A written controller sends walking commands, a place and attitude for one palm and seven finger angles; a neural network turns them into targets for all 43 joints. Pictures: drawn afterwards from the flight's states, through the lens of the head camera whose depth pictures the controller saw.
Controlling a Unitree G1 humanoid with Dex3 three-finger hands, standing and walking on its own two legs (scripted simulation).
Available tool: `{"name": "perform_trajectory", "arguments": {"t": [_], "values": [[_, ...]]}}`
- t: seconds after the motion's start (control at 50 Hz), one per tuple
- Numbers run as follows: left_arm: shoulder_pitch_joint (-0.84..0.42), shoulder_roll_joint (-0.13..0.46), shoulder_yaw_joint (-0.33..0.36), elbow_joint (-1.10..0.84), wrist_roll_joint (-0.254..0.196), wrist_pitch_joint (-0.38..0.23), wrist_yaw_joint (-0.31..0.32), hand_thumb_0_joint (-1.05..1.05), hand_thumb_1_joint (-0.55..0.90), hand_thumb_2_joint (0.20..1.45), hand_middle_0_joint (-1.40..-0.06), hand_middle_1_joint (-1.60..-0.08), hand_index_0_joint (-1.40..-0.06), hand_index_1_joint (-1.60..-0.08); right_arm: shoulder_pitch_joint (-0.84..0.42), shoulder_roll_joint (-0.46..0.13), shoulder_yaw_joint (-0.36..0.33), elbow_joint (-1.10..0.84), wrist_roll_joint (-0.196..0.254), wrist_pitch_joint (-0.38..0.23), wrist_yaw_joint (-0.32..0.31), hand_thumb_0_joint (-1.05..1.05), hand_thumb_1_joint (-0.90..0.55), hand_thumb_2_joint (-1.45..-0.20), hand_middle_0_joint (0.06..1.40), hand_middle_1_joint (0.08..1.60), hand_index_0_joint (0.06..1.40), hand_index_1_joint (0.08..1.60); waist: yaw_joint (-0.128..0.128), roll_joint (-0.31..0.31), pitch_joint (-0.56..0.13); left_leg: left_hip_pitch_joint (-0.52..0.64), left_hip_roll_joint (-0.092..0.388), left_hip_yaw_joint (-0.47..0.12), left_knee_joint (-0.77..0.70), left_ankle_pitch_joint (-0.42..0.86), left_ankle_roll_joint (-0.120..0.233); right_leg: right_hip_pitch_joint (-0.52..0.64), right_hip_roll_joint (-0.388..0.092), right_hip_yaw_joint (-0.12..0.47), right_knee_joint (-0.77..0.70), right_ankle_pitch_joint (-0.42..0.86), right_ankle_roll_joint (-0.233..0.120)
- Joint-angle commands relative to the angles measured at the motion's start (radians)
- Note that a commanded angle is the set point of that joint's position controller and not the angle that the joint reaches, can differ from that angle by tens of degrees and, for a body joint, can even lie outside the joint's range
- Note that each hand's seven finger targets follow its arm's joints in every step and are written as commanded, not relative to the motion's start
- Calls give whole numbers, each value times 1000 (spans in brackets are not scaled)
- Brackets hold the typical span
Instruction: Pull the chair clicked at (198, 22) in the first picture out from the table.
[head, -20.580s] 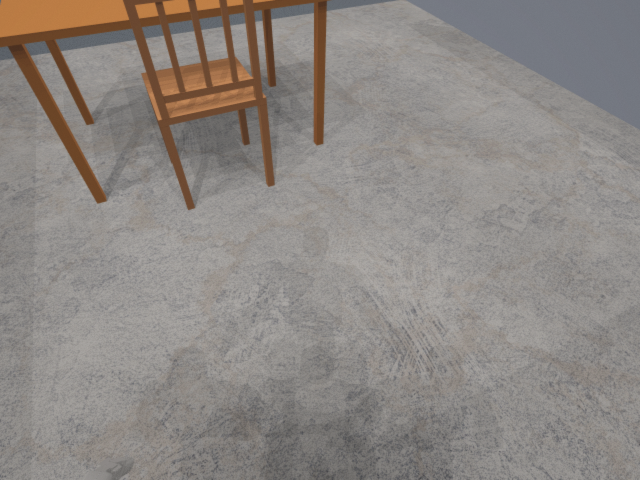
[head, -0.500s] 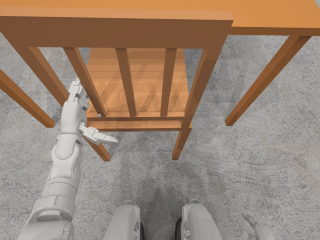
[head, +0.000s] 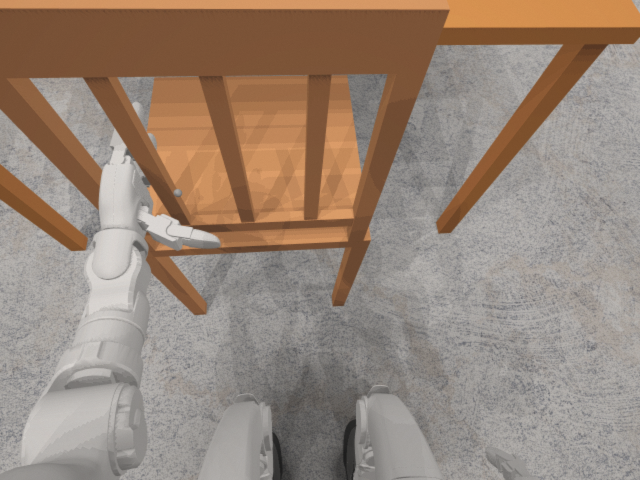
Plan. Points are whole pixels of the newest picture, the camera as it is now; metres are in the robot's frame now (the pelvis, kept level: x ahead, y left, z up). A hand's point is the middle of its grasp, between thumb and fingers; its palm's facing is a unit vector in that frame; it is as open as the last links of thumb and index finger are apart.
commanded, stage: push the fingers through the gap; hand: left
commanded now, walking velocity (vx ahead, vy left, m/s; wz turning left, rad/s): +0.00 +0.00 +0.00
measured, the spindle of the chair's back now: (234, 163) +0.49 +0.09 +0.03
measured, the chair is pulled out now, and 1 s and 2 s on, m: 0.00 0.00 0.03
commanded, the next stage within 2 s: hook a spindle and tug to test in 0.20 s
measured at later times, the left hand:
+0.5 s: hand (176, 196) +0.45 +0.16 +0.02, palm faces +0.02 -1.00 -0.04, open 16.5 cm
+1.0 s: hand (174, 195) +0.45 +0.16 +0.02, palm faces +0.05 -1.00 -0.04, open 9.0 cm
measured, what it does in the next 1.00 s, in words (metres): stands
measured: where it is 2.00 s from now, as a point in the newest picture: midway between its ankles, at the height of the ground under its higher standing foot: outside the picture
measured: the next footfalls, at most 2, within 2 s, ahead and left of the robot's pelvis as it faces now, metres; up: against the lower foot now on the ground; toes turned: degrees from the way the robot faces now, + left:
none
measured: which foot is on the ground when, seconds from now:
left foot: down 0.00-1.00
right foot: down 0.00-1.00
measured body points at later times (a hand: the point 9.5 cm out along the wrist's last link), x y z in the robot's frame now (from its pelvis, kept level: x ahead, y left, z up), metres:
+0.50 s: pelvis +0.01 +0.01 +0.00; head +0.16 +0.02 +0.43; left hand +0.45 +0.22 +0.02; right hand +0.10 -0.26 -0.11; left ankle +0.03 +0.10 -0.62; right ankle +0.04 -0.12 -0.62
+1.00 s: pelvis +0.01 +0.01 +0.01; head +0.15 +0.02 +0.44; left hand +0.44 +0.22 +0.03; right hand +0.10 -0.26 -0.12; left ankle +0.03 +0.10 -0.62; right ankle +0.04 -0.12 -0.62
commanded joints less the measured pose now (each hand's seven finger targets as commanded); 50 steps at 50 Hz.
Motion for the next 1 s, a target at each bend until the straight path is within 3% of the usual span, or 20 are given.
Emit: {"name": "perform_trajectory", "arguments": {"t": [0.0,0.06,0.1,0.12,0.16,0.22,0.28,0.3,0.34,0.42,0.46,0.54,0.58,0.64,0.7,0.78,0.9,0.92,0.98], "values": [[-347,193,27,-208,-17,-61,0,0,-500,300,-60,-80,-60,-80,105,-166,-54,-85,8,-22,-9,0,-900,-900,200,300,200,300,-20,11,-488,315,-23,-79,-161,274,-15,281,41,69,-156,197,-14],[-355,200,29,-270,-18,-81,5,0,-500,300,-60,-80,-60,-80,108,-163,-57,-86,5,-24,-10,0,-900,-900,200,300,200,300,-11,63,-541,384,-19,-84,-163,331,-23,278,41,66,-151,230,-17],[-378,161,-5,-268,-21,-88,7,0,-500,300,-60,-80,-60,-80,109,-160,-57,-78,5,-27,-9,0,-900,-900,200,300,200,300,-28,61,-522,405,-15,-93,-163,329,-24,242,44,57,-151,213,-16],[-367,171,10,-248,-20,-86,10,0,-500,300,-60,-80,-60,-80,114,-164,-58,-70,3,-28,-9,0,-900,-900,200,300,200,300,-28,51,-513,400,-14,-97,-162,331,-24,237,44,53,-151,211,-15],[-324,209,44,-231,-18,-80,11,0,-500,300,-60,-80,-60,-80,119,-168,-58,-68,2,-25,-9,0,-900,-900,200,300,200,300,-16,43,-523,381,-17,-90,-158,349,-23,269,43,60,-149,239,-16],[-277,164,15,-214,-17,-63,4,0,-500,300,-60,-80,-60,-80,114,-162,-57,-76,5,-18,-4,0,-900,-900,200,300,200,300,-14,45,-502,398,-15,-89,-168,376,-27,260,43,49,-147,255,-17],[-249,169,21,-218,-19,-50,0,0,-500,300,-60,-80,-60,-80,111,-161,-59,-88,7,-11,0,0,-900,-900,200,300,200,300,-4,34,-499,373,-16,-82,-169,367,-26,282,43,55,-149,261,-18],[-247,145,4,-202,-22,-46,-1,0,-500,300,-78,-135,-78,-135,110,-161,-58,-89,9,-10,0,0,-900,-900,200,300,200,300,-17,19,-476,374,-15,-87,-171,361,-24,263,46,50,-151,252,-17],[-281,142,-1,-214,-23,-52,2,0,-500,300,-113,-244,-113,-244,105,-160,-58,-87,9,-9,-1,0,-900,-900,200,300,200,300,-20,28,-455,374,-14,-90,-174,339,-26,244,45,48,-154,226,-17],[-328,141,-14,-322,-18,-86,17,0,-500,300,-183,-464,-183,-464,109,-160,-66,-88,4,-16,-1,0,-900,-900,200,300,200,300,-17,87,-546,483,-7,-107,-164,438,-41,221,44,43,-136,267,-18],[-307,126,-20,-327,-20,-90,23,0,-500,300,-218,-573,-218,-573,107,-156,-66,-83,2,-18,1,0,-900,-900,200,300,200,300,-16,79,-547,489,-6,-108,-160,459,-44,228,45,41,-136,281,-19],[-293,106,-34,-245,-3,-66,32,0,-500,300,-289,-792,-289,-792,109,-159,-65,-69,3,-12,2,0,-900,-900,200,300,200,300,-25,59,-486,446,-6,-113,-163,415,-44,193,44,34,-132,241,-19],[-281,140,-6,-256,-3,-61,36,0,-500,300,-324,-902,-324,-902,104,-162,-64,-76,4,-8,0,0,-900,-900,200,300,200,300,-13,48,-501,428,-11,-101,-163,407,-39,228,43,43,-136,255,-20],[-272,104,-40,-326,-11,-64,28,0,-332,372,-377,-1066,-377,-1066,98,-153,-65,-93,5,-10,5,0,-900,-900,200,300,200,300,-4,81,-559,478,-11,-102,-166,464,-44,256,42,43,-136,295,-21],[-229,83,-51,-307,-21,-55,26,0,-164,444,-430,-1231,-430,-1231,98,-152,-67,-92,10,-11,4,0,-900,-900,200,300,200,300,-13,30,-525,466,-7,-106,-171,454,-41,256,47,39,-145,292,-19],[-226,74,-63,-331,-19,-62,28,0,60,540,-500,-1450,-500,-1450,97,-151,-68,-86,9,-15,5,0,-900,-900,200,300,200,300,-9,42,-519,455,-9,-99,-173,429,-37,260,45,43,-149,283,-20],[-258,43,-99,-320,-13,-69,27,0,396,684,-500,-1450,-500,-1450,95,-150,-70,-77,10,-18,5,0,-900,-900,200,300,200,300,-22,57,-481,464,-8,-105,-174,414,-40,217,45,38,-149,254,-23],[-238,67,-74,-310,-12,-69,30,0,452,708,-500,-1450,-500,-1450,98,-153,-70,-76,10,-17,6,0,-900,-900,200,300,200,300,-10,60,-491,459,-10,-102,-174,403,-41,226,46,40,-150,247,-24],[-232,78,-65,-315,-9,-74,30,0,620,780,-500,-1450,-500,-1450,97,-151,-70,-78,9,-17,4,0,-900,-900,200,300,200,300,-7,36,-507,444,-13,-97,-171,417,-37,261,44,45,-147,276,-24]]}}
